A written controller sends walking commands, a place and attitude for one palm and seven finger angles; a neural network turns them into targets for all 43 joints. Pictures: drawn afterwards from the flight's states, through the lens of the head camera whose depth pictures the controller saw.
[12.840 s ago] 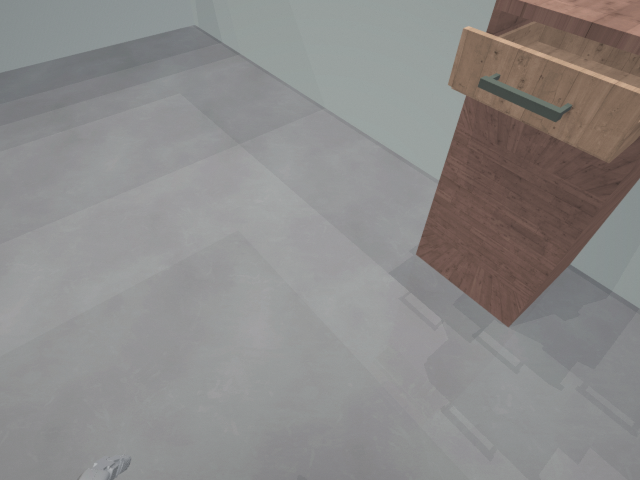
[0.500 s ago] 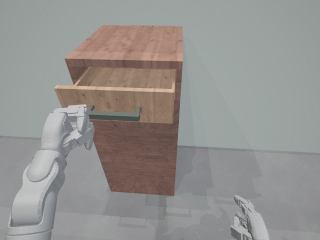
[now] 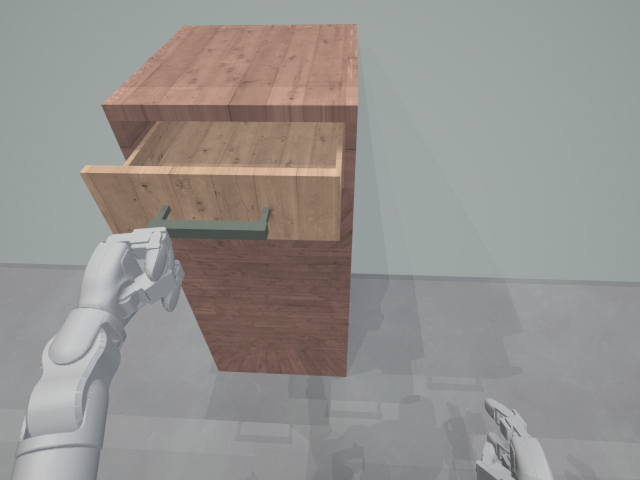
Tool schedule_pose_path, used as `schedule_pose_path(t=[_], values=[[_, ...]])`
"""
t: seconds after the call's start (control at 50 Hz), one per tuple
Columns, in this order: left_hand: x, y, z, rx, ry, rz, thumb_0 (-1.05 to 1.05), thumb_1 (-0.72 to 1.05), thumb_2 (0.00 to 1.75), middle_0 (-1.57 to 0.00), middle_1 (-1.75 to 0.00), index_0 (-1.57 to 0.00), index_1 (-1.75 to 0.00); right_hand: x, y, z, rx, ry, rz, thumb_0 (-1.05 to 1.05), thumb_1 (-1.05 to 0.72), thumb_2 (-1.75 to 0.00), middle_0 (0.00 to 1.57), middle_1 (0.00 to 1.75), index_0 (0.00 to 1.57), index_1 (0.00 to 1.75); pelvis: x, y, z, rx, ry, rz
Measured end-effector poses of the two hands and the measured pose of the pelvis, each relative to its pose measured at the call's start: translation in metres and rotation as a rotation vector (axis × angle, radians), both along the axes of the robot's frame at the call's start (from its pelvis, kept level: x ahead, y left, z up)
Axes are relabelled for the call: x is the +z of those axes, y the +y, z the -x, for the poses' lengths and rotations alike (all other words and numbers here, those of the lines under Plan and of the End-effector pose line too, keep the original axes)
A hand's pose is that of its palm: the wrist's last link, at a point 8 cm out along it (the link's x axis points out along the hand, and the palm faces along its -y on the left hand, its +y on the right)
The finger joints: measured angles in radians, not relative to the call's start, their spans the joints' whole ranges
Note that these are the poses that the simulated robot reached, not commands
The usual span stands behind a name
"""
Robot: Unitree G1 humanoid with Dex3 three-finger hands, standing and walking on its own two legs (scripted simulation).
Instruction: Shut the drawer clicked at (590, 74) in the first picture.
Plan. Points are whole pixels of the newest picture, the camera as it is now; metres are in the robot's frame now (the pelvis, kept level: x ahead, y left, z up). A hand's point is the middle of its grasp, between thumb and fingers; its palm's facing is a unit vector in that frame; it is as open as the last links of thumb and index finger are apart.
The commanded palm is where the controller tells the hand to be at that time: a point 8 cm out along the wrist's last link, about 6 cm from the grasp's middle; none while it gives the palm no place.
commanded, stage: bring the fist close to the handle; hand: left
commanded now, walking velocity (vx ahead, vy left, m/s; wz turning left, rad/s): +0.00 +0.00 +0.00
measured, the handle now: (211, 221) +0.45 +0.21 +0.09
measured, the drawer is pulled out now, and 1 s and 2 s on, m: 0.15 0.15 0.10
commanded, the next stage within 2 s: push the drawer shut in 1.00 s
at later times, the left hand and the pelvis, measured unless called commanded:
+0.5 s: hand (203, 283) +0.32 +0.18 +0.10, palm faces +0.04 -1.00 -0.01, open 3.3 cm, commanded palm +0.30 +0.23 +0.10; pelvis +0.00 +0.03 -0.01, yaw -1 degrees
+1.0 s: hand (210, 278) +0.34 +0.18 +0.09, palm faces +0.02 -1.00 -0.02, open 3.3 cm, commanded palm +0.31 +0.23 +0.09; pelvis -0.01 +0.01 -0.01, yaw -1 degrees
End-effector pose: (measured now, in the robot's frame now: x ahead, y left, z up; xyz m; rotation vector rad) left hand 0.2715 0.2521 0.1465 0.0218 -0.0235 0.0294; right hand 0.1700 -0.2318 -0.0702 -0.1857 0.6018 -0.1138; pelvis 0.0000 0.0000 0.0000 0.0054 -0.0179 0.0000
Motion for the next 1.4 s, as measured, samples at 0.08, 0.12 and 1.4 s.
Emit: schedule_pose_path(t=[0.08, 0.12, 1.4], values=[[-0.015, 0.0, -0.007, -0.006, 0.034, 0.013, 0.02, 0.9, 0.9, -1.4, -1.6, -1.4, -1.6, -0.001, 0.006, 0.002, -0.014, 0.009, 0.001, 0.02, -0.91, -0.89, 0.2, 0.3, 0.2, 0.3, 0.0, 0.007, -0.003, -0.009, 0.015, 0.0], [-0.018, 0.001, -0.01, 0.003, 0.021, 0.013, 0.02, 0.9, 0.9, -1.4, -1.6, -1.4, -1.6, -0.001, 0.009, 0.003, -0.014, 0.015, 0.003, 0.02, -0.91, -0.89, 0.2, 0.3, 0.2, 0.3, 0.0, 0.011, -0.005, -0.012, 0.02, 0.0], [-0.057, -0.017, -0.083, -0.003, 0.033, 0.003, 0.02, 0.9, 0.91, -1.4, -1.6, -1.41, -1.6, -0.037, -0.003, 0.056, -0.083, 0.241, 0.007, 0.01, -0.91, -0.89, 0.2, 0.3, 0.2, 0.3, -0.013, 0.011, 0.009, -0.011, 0.109, 0.012]])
